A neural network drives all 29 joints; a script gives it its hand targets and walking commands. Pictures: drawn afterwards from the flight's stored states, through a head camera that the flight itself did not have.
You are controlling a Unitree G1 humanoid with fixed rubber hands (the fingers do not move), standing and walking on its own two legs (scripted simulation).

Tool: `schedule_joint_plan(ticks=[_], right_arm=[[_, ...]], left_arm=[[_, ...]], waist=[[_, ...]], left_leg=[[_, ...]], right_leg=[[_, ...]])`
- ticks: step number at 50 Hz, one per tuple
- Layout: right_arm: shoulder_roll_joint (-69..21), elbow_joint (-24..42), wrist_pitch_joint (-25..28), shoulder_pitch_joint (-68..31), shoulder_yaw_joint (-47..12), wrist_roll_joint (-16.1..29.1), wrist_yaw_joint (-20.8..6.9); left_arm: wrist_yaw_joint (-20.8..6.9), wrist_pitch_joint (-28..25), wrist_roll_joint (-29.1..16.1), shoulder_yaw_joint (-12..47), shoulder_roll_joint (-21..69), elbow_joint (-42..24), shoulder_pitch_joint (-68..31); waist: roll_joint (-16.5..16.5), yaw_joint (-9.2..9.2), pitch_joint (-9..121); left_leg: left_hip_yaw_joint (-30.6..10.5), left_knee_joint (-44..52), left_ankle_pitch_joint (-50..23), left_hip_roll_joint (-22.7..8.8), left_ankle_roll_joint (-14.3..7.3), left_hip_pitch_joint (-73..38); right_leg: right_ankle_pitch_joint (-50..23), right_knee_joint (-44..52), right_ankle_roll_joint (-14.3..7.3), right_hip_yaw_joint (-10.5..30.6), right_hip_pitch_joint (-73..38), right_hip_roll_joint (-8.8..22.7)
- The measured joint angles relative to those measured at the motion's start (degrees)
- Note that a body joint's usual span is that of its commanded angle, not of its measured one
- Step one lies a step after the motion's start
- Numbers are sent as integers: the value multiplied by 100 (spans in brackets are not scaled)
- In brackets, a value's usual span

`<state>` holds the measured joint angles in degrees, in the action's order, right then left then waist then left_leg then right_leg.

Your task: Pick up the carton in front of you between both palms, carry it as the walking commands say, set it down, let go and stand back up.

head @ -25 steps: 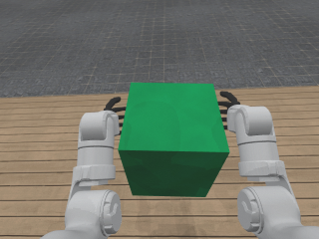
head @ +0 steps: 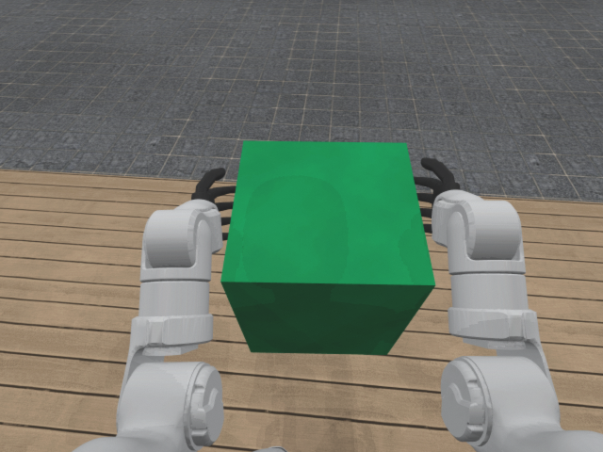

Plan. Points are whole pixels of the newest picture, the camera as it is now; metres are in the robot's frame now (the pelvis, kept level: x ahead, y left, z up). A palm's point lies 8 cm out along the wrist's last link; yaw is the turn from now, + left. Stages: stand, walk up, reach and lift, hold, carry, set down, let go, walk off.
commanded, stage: carry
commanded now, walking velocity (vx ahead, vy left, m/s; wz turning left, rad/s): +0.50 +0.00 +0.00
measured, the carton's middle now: (321, 257) +0.36 +0.02 +0.06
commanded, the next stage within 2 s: none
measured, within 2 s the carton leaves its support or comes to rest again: neither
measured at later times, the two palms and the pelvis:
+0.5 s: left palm (267, 106) +0.66 +0.12 +0.11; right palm (430, 109) +0.66 -0.18 +0.11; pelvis +0.30 -0.01 -0.04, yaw +1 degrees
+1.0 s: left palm (262, 58) +0.95 +0.17 +0.07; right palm (383, 54) +0.97 -0.13 +0.08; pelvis +0.60 +0.01 -0.06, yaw +0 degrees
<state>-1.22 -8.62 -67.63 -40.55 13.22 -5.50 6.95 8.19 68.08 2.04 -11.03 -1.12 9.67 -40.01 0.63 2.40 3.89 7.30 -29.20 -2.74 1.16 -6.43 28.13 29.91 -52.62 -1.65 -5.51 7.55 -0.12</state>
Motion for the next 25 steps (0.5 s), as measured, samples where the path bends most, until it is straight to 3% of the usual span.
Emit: schedule_joint_plan(ticks=[3,5,12,19,23,24,25], right_arm=[[-48,-275,8,82,-22,-58,-8],[-31,-188,-39,254,-33,14,1],[-55,277,182,506,9,203,47],[-73,556,299,482,-95,264,58],[19,445,193,292,-145,266,59],[76,355,154,232,-146,281,55],[165,216,135,145,-164,316,47]], left_arm=[[-8,44,-43,40,-68,284,37],[2,109,0,88,-15,271,97],[26,-13,209,-27,242,-259,250],[20,-58,223,-91,280,-815,413],[7,15,214,-114,228,-723,263],[0,35,236,-110,226,-603,182],[-6,16,272,-113,244,-468,120]], waist=[[53,-152,-158],[25,-239,-285],[-15,-474,-537],[50,-513,-364],[81,-524,-90],[104,-524,-2],[-17,-467,58]], left_leg=[[35,-626,671,31,-110,16],[28,-577,808,42,-115,-160],[-9,-164,1218,91,-114,-850],[-69,-3,1932,166,52,-1713],[-71,-856,2863,193,168,-2026],[-34,-1406,3092,186,201,-1965],[-92,-2080,3156,92,241,-1763]], right_leg=[[35,-1906,-49,416,1110,-149],[-264,-2037,-60,423,1761,-52],[-1329,-528,89,491,3181,366],[-3274,1649,-1,253,2992,242],[-4083,2847,-165,-82,2150,4],[-4066,2906,-204,-132,1899,4],[-3296,2620,-104,-145,1878,-77]])
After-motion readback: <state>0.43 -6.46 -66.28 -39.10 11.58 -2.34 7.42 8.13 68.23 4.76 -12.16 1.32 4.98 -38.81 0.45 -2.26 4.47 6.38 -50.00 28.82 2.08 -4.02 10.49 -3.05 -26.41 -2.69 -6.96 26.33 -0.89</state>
